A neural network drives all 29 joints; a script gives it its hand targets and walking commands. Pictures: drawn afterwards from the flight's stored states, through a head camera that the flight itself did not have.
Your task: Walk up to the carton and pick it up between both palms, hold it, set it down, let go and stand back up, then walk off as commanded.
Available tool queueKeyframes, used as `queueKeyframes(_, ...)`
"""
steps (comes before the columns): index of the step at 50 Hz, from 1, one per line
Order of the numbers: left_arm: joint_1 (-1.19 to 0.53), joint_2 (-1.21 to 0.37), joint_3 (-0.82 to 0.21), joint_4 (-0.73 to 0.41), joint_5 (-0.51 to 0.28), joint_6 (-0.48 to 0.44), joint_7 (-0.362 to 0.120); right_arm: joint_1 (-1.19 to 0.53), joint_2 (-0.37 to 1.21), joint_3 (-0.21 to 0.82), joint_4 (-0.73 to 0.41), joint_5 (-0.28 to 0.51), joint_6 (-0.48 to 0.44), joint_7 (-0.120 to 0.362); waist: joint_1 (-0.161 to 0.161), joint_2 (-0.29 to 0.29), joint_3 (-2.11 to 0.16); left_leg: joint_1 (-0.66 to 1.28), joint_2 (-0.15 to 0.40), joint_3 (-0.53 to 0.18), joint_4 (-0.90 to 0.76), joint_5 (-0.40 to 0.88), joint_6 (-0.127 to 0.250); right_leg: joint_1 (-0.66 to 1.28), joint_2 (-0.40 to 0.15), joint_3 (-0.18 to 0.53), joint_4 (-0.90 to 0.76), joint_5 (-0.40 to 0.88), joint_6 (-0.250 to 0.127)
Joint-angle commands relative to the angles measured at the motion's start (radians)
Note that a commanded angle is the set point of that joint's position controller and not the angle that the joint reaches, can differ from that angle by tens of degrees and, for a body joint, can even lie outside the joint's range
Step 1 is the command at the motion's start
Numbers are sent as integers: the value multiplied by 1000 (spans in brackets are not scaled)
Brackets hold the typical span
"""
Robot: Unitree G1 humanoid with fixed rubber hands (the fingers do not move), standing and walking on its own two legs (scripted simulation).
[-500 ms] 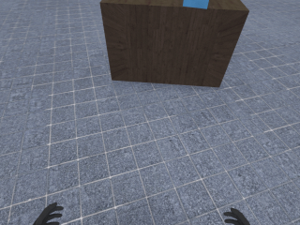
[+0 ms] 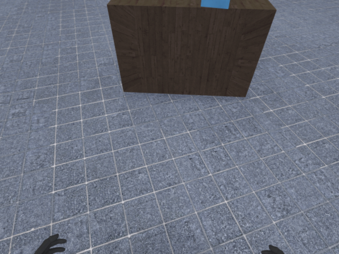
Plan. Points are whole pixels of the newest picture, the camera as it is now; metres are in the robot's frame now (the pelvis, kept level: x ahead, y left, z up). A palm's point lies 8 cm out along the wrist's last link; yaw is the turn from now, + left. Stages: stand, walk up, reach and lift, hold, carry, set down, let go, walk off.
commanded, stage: walk up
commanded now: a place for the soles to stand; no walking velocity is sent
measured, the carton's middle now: out of the picture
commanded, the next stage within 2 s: none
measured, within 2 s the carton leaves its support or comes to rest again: neither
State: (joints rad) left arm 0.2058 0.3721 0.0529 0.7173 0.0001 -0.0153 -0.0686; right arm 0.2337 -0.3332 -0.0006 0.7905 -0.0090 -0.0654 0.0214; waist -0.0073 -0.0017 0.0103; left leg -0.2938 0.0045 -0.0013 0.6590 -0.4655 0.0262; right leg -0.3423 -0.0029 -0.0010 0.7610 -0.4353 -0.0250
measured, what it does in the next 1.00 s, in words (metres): walks ahead: right foot, then left foot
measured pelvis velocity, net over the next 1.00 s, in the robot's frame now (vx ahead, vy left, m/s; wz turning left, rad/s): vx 0.35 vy -0.14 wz -0.09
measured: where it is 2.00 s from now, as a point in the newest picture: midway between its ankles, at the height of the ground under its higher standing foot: (188, 187)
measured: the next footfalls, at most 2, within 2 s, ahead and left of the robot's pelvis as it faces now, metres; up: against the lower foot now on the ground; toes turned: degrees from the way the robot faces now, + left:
right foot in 0.16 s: +0.09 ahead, -0.16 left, +0.00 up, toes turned -2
left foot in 0.62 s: +0.37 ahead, +0.05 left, +0.00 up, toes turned -2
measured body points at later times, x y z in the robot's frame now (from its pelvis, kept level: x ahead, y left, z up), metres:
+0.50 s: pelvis +0.15 -0.09 +0.00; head +0.17 -0.11 +0.45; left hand +0.21 +0.24 -0.08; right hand +0.30 -0.40 -0.10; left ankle +0.22 +0.07 -0.68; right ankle +0.05 -0.15 -0.72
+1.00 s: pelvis +0.35 -0.14 -0.02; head +0.36 -0.15 +0.43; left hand +0.49 +0.19 -0.09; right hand +0.39 -0.46 -0.13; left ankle +0.33 +0.04 -0.72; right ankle +0.45 -0.26 -0.73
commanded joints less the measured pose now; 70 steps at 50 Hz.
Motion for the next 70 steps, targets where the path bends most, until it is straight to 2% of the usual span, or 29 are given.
queueKeyframes(1, -138, 246, 91, -91, 39, -71, -25, 78, -405, -185, -59, -39, -72, -8, -78, 73, 48, 347, 424, -512, -444, -259, 274, -465, -63, 73, 91, -93, 0)
queueKeyframes(4, -133, 197, 82, -95, 34, -75, -42, 88, -384, -160, -38, -38, -66, -4, -82, 156, -30, 323, 311, -293, -403, -53, 206, -317, -36, 16, -64, -87, 11)
queueKeyframes(5, -59, 207, 85, -76, 25, -70, -47, 16, -417, -158, -68, -36, -57, 1, -44, 223, -43, 212, 273, -216, -390, -87, 184, -167, -31, -7, -144, -10, 10)
queueKeyframes(7, 151, 215, 103, 15, 16, -69, -38, -158, -340, -130, -89, -28, -37, 5, 119, 137, -48, -58, 149, -13, -183, -57, 96, 206, 14, -54, -356, 132, -15)
queueKeyframes(8, 330, 260, 126, 65, 23, -80, -17, -148, -262, -113, -93, -30, -27, 5, 193, -71, -94, -277, 71, 52, 204, 15, 43, 488, -47, 132, -413, 88, -23)
queueKeyframes(9, 368, 392, 152, 54, 40, -87, 9, -104, -191, -86, -123, -13, -32, 3, 170, -328, -88, -583, -25, 51, 442, -103, -25, 623, -268, 558, -484, 86, -62)
queueKeyframes(10, 281, 399, 153, 15, 28, -82, 15, -75, -254, -89, -103, -10, -29, -6, 132, -177, -86, -669, 11, 3, 453, -78, -18, 645, -351, 668, -522, -32, -130)
queueKeyframes(12, 182, 379, 144, 1, 22, -79, 21, -69, -339, -96, -85, -3, -29, -5, 94, -27, -4, -602, 85, -89, 472, 71, 7, 469, -328, 643, -545, -39, -112)
queueKeyframes(14, 148, 315, 123, -11, 14, -86, 32, -54, -307, -99, -71, -7, -34, 4, 60, -85, 23, -493, 100, -21, 426, 148, -1, 415, -209, 386, -455, 424, -72)
queueKeyframes(17, 237, 278, 108, 14, 9, -87, 37, -62, -290, -97, -96, -10, -25, 7, 83, -141, 6, -497, 63, 7, 347, 148, 0, 479, -164, 292, -373, 778, -20)
queueKeyframes(26, 311, 311, 112, 10, 6, -81, 54, -305, -270, -90, -160, -12, -10, 14, 124, -71, 128, -505, 28, 79, 63, 189, 17, 460, -166, 283, -398, 742, 6)
queueKeyframes(29, 228, 309, 97, -18, 14, -74, 53, -209, -251, -99, -119, -17, -15, 8, 43, -40, 100, -193, -47, 177, -83, 208, 37, 282, -135, 175, -268, 841, -9)
queueKeyframes(31, 172, 252, 70, -60, -2, -85, 57, 91, -309, -129, -22, -33, -28, -2, -108, 44, -160, 441, 41, -11, -121, 367, 141, -62, -77, 117, 128, 738, 6)
queueKeyframes(32, 176, 178, 49, -82, -21, -92, 49, 232, -386, -160, 4, -54, -37, -10, -181, 188, -318, 712, 222, -265, -118, 269, 216, -278, 41, 79, 421, 287, 9)
queueKeyframes(33, 235, 169, 38, -84, -21, -87, 55, 279, -413, -168, -12, -53, -42, -14, -146, 215, -446, 865, 479, -668, -158, 187, 290, -447, 119, 89, 522, -207, 10)
queueKeyframes(34, 191, 288, 62, -68, 1, -79, 58, 185, -405, -156, -22, -16, -41, -19, -114, 170, -308, 683, 447, -702, -261, -59, 309, -496, 44, 128, 504, -138, -15)
queueKeyframes(36, 93, 306, 68, -85, 13, -91, 41, 81, -384, -143, -26, -1, -42, -22, -113, 57, -99, 436, 376, -521, -302, 77, 294, -489, -7, 108, 520, -51, 7)
queueKeyframes(39, 134, 239, 64, -66, 21, -86, 12, 30, -371, -119, -40, 4, -59, -16, -46, 134, 56, 150, 304, -298, -349, 275, 241, -336, -78, 84, 356, 29, 7)
queueKeyframes(43, 91, 240, 76, -82, 12, -86, -12, -42, -400, -129, -77, -1, -67, -6, -17, 217, 56, 61, 282, -174, -328, 180, 218, -222, -131, 64, 5, 84, 9)
queueKeyframes(47, 243, 267, 111, 16, 19, -88, -15, -115, -376, -119, -95, 1, -50, 2, 97, 98, -20, -202, 180, -37, -138, -60, 138, 209, -19, -86, -143, 267, 11)
queueKeyframes(48, 331, 285, 122, 34, 25, -87, -3, -98, -327, -104, -98, -12, -48, -1, 146, -8, -41, -308, 138, 3, 45, -73, 114, 344, -2, -59, -164, 213, 2)
queueKeyframes(49, 432, 358, 154, 51, 33, -92, 11, -47, -243, -83, -101, -10, -45, 3, 183, -262, -93, -463, 19, 94, 395, -65, 51, 473, -124, 258, -332, -76, -43)
queueKeyframes(50, 385, 429, 158, 16, 28, -91, 22, 21, -223, -68, -113, 5, -38, -6, 140, -336, -70, -560, -41, 2, 536, -108, 8, 402, -317, 692, -534, -342, -96)
queueKeyframes(51, 251, 414, 155, -19, 22, -80, 21, 16, -337, -94, -71, 1, -14, -12, 99, -173, -25, -539, 24, -67, 577, -58, 25, 305, -356, 780, -623, -587, -98)
queueKeyframes(53, 132, 383, 136, -42, 10, -83, 26, 79, -350, -102, -42, 7, -11, -4, 29, -102, 83, -477, 93, -68, 588, 72, 23, 139, -316, 663, -576, -478, -95)
queueKeyframes(56, 168, 328, 107, -15, 3, -94, 28, 67, -320, -102, -50, 18, -19, 5, 32, -96, 118, -350, 97, -59, 469, 180, 1, 57, -218, 455, -540, -103, -44)
queueKeyframes(60, 232, 315, 112, -3, 1, -101, 39, 32, -300, -108, -62, 4, -20, 6, 59, -124, 33, -439, 87, -39, 374, 174, -14, 273, -193, 408, -445, 181, -71)
queueKeyframes(66, 267, 340, 110, 1, 7, -82, 41, -118, -310, -111, -103, -13, -27, 9, 106, -112, 50, -442, 77, 3, 175, 37, -18, 307, -241, 384, -407, 136, -186)
queueKeyframes(70, 135, 321, 92, -39, 17, -74, 26, 17, -269, -107, -58, -9, -60, 7, 15, -102, -37, -89, 23, 94, -115, 165, 16, 118, -223, 232, -261, 237, -200)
